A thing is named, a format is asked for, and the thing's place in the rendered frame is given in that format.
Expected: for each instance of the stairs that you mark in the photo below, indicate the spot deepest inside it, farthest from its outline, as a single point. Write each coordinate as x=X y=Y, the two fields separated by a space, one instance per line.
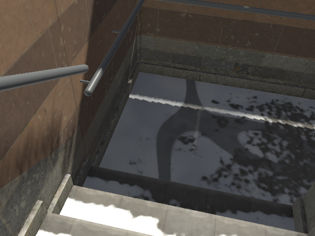
x=117 y=203

